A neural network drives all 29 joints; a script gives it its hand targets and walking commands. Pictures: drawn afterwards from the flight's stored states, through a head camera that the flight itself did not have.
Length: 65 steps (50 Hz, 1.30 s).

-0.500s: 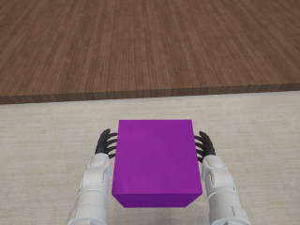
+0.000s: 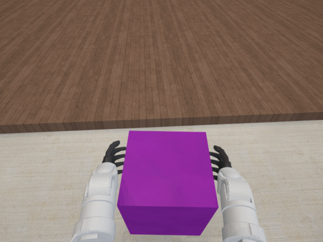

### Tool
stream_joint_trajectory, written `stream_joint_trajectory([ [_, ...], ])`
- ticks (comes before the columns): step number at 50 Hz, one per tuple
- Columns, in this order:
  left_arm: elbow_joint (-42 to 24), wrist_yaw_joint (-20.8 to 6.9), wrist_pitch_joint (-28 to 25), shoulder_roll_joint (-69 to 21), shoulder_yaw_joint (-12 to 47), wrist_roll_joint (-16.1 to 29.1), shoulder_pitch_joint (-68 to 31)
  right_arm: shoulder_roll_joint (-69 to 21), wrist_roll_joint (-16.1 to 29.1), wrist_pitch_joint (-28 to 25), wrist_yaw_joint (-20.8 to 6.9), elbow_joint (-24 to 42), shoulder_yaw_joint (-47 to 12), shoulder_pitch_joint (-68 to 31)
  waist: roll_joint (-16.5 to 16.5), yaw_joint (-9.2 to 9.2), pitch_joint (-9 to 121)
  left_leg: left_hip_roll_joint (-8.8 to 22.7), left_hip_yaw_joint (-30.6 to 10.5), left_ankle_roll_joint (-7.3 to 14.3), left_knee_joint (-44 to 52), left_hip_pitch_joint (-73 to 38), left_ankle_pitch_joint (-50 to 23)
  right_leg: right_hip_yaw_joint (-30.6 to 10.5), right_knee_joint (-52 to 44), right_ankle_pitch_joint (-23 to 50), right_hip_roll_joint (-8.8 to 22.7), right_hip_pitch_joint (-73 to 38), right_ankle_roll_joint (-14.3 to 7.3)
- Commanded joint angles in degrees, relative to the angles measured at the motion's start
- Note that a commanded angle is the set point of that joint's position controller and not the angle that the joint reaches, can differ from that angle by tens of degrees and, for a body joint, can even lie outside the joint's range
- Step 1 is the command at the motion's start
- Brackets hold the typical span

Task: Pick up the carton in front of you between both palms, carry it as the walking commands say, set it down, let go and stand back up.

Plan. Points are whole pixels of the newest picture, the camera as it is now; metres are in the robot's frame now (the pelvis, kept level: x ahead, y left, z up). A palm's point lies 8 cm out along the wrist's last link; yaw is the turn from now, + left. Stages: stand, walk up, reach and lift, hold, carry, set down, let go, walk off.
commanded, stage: reach and lift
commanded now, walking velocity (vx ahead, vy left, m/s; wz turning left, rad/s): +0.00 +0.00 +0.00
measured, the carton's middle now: (166, 185) +0.29 +0.00 -0.05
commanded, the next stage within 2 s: hold in 0.72 s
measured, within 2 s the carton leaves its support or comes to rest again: neither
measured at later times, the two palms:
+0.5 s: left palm (109, 163) +0.31 +0.15 +0.04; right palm (224, 167) +0.30 -0.15 +0.04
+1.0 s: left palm (106, 161) +0.30 +0.15 +0.06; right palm (226, 165) +0.29 -0.15 +0.06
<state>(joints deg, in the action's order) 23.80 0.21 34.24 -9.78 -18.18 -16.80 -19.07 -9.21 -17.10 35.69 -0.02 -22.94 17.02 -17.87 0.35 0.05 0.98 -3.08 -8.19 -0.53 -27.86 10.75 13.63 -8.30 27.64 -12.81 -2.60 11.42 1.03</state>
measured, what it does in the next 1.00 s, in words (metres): stands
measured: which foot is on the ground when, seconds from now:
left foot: down 0.00-1.00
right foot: down 0.00-1.00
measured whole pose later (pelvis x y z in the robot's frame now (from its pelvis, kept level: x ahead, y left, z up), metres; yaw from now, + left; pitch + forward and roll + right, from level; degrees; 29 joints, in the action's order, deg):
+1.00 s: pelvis +0.01 +0.00 +0.01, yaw +0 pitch -7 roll +0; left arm 14.9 -0.2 43.0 -9.0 -13.7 -16.0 -16.0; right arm -8.7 -16.1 44.4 0.1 -14.3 12.5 -15.2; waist 0.3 -0.1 0.5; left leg -2.3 -7.9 -0.4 -21.1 2.5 11.6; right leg -7.7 20.5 -10.6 -2.1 3.0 0.7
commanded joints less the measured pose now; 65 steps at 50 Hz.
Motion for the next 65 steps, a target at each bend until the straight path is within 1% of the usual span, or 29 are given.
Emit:
stream_joint_trajectory([
  [1, 3.0, -14.9, -0.41, -56.89, 31.53, 12.97, -29.86, -55.34, 13.86, -2.33, -14.82, 0.51, -31.98, -34.79, -0.17, -0.12, 13.37, -1.47, 4.19, 0.15, 5.62, -1.59, -2.23, 4.9, -4.6, 1.11, -2.26, -4.49, -0.67],
  [8, 2.18, -15.03, 0.18, -55.54, 31.4, 12.54, -28.93, -55.11, 13.69, -1.55, -14.42, 0.94, -31.96, -33.23, -0.55, -0.16, 13.77, -1.87, 4.49, 0.03, 6.25, -2.7, -4.32, 4.72, -5.65, 3.85, -2.33, -6.22, -0.24],
  [24, -3.97, -14.76, 2.28, -54.02, 33.96, 14.16, -22.39, -54.1, 15.63, 0.7, -13.67, 7.17, -34.47, -26.4, -0.38, -0.13, 14.42, -2.47, 4.05, -0.34, 7.68, -6.54, -13.97, 4.12, -7.36, 14.04, -2.73, -10.63, 0.35],
  [29, -5.45, -14.58, 2.99, -53.91, 34.52, 14.6, -21.23, -53.57, 16.03, 1.37, -13.66, 8.73, -34.95, -25.38, -0.17, -0.06, 14.04, -2.44, 3.77, -0.49, 8.08, -7.38, -15.32, 4.08, -7.78, 14.96, -2.87, -11.07, 0.31],
  [35, -6.47, -14.44, 3.85, -53.96, 34.75, 14.94, -21.08, -52.93, 16.13, 2.15, -13.78, 9.81, -35.0, -25.36, -0.01, 0.02, 13.2, -2.3, 3.63, -0.62, 8.46, -7.75, -15.05, 4.15, -8.16, 14.05, -2.99, -11.0, 0.17],
  [37, -7.9, -14.35, 4.18, -54.3, 35.84, 15.64, -21.27, -53.19, 16.8, 2.45, -13.84, 11.24, -36.23, -25.69, 0.04, -0.01, 13.89, -2.24, 3.51, -0.71, 8.56, -8.45, -15.8, 4.19, -8.26, 14.51, -3.03, -11.45, 0.16],
  [40, -11.7, -14.02, 5.49, -54.36, 38.51, 17.37, -20.94, -53.41, 18.59, 3.71, -13.69, 14.97, -39.14, -25.68, 0.06, -0.14, 15.84, -2.2, 3.29, -0.96, 8.89, -10.43, -19.02, 4.11, -8.69, 17.25, -3.13, -13.03, 0.32],
  [42, -11.98, -13.72, 6.79, -53.24, 38.01, 17.04, -19.9, -52.23, 18.28, 5.01, -13.43, 15.09, -38.47, -24.58, 0.13, -0.21, 14.02, -2.17, 3.45, -1.03, 9.53, -10.24, -17.95, 4.09, -9.32, 16.15, -3.15, -13.01, 0.33],
  [46, -9.01, -13.89, 8.18, -51.53, 34.78, 15.07, -20.13, -50.38, 16.16, 6.43, -13.55, 12.0, -34.82, -24.4, 0.15, -0.09, 7.89, -2.02, 3.95, -0.63, 10.76, -7.44, -9.73, 4.38, -10.21, 8.62, -2.88, -10.79, -0.05],
  [48, -8.66, -14.24, 8.14, -52.05, 34.53, 15.1, -21.92, -50.9, 16.11, 6.41, -13.87, 11.6, -34.54, -26.11, 0.12, -0.04, 7.86, -1.88, 4.01, -0.51, 10.68, -7.13, -8.11, 4.53, -10.1, 7.11, -2.74, -10.44, -0.2],
  [55, -7.9, -14.78, 7.51, -53.44, 34.7, 15.47, -26.41, -52.7, 16.6, 5.82, -14.29, 10.87, -34.98, -30.66, -0.01, -0.15, 10.39, -1.79, 4.3, -0.36, 9.77, -6.96, -6.54, 4.73, -9.33, 5.66, -2.5, -10.5, -0.28],
  [60, -6.39, -14.94, 7.31, -53.38, 34.03, 14.98, -27.35, -53.01, 16.29, 5.72, -14.29, 9.49, -34.48, -31.71, -0.19, -0.24, 10.26, -1.8, 4.48, -0.2, 9.72, -6.43, -4.97, 4.77, -9.32, 4.32, -2.37, -10.19, -0.2],
  [65, -6.02, -15.03, 7.24, -53.15, 33.71, 14.76, -27.44, -53.15, 16.12, 5.78, -14.21, 9.02, -34.19, -31.6, -0.32, -0.25, 10.48, -1.85, 4.55, -0.18, 9.69, -6.67, -5.69, 4.71, -9.45, 5.21, -2.37, -10.5, -0.1],
])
